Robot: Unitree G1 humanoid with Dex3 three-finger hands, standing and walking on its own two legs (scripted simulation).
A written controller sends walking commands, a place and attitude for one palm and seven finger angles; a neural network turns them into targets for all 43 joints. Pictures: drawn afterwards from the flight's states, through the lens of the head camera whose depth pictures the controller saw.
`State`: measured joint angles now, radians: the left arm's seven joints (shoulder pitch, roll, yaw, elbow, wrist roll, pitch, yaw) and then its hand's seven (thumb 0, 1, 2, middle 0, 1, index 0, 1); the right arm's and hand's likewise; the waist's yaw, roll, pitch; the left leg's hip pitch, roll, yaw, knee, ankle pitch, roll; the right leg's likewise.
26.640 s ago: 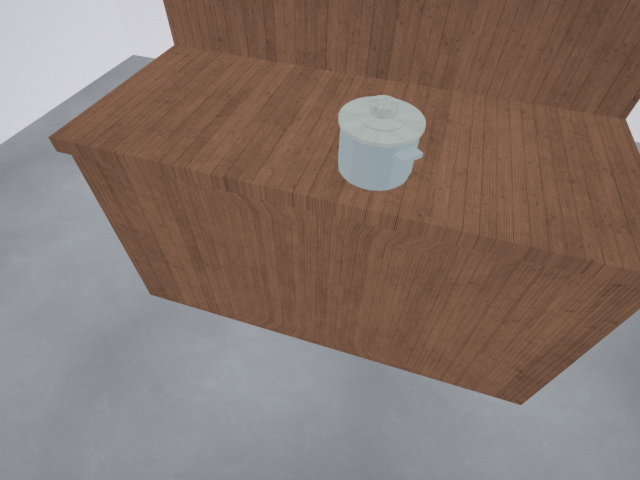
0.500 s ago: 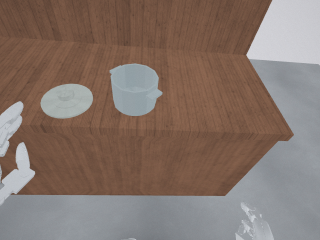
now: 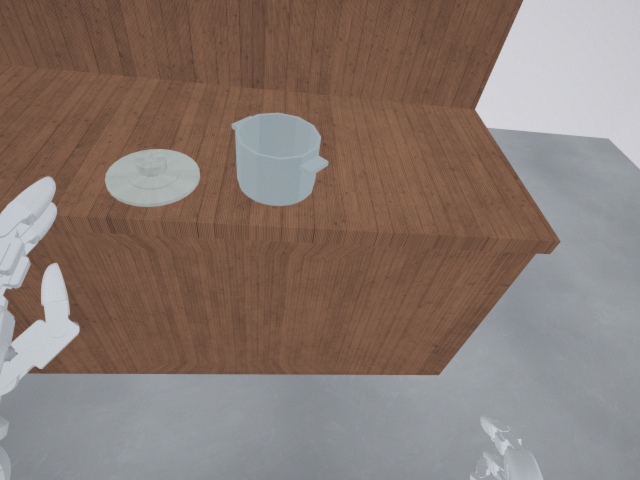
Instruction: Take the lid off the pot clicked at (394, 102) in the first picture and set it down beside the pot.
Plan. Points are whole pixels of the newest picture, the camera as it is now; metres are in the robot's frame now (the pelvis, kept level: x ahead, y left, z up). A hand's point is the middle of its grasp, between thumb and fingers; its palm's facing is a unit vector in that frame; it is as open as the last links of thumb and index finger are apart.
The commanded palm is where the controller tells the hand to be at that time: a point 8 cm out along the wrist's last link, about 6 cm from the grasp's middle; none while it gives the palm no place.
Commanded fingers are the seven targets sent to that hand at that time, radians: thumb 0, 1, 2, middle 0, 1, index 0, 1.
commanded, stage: stop stepping back and stand still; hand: left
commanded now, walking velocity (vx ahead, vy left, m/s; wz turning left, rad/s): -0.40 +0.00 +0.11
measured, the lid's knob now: (151, 163) +0.65 +0.35 +0.00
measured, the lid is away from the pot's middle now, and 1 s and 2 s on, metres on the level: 0.24 0.24 0.24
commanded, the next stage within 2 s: none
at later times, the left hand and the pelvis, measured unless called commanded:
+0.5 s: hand out of the picture +0.00 +0.27 +0.19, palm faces +0.47 -0.81 -0.35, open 7.4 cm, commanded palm -0.04 +0.29 +0.19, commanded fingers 0.00 0.90 0.90 -0.20 -0.30 -0.20 -0.30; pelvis -0.16 +0.00 +0.01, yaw +2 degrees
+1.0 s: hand out of the picture -0.01 +0.31 +0.07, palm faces +0.40 -0.81 -0.42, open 7.4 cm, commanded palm none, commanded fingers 0.00 0.90 0.90 -0.20 -0.30 -0.20 -0.30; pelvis -0.20 +0.03 +0.00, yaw +9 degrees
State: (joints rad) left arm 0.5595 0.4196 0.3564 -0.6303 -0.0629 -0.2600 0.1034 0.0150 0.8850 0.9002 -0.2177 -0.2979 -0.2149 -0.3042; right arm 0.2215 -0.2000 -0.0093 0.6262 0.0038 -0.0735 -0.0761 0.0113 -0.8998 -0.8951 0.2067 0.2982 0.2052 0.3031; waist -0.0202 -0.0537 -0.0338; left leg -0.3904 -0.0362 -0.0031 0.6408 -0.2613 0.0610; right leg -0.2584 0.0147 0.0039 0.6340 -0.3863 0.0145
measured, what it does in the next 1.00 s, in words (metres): walks backwards: right foot, then left foot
